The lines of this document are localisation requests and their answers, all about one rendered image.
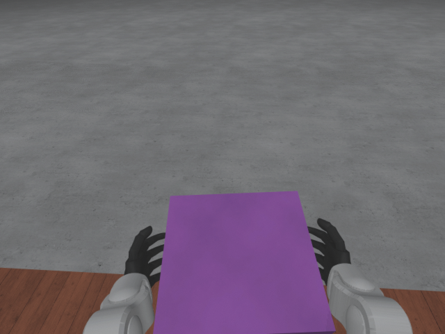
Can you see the carton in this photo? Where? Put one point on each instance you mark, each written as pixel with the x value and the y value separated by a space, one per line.
pixel 240 263

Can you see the left robot forearm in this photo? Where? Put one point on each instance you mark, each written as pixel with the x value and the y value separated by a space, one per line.
pixel 126 310

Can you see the right robot forearm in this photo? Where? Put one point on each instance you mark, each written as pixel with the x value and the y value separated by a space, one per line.
pixel 360 306

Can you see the robot right hand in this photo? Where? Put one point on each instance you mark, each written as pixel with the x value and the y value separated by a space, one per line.
pixel 334 249

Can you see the robot left hand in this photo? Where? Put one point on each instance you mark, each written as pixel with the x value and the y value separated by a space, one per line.
pixel 139 256

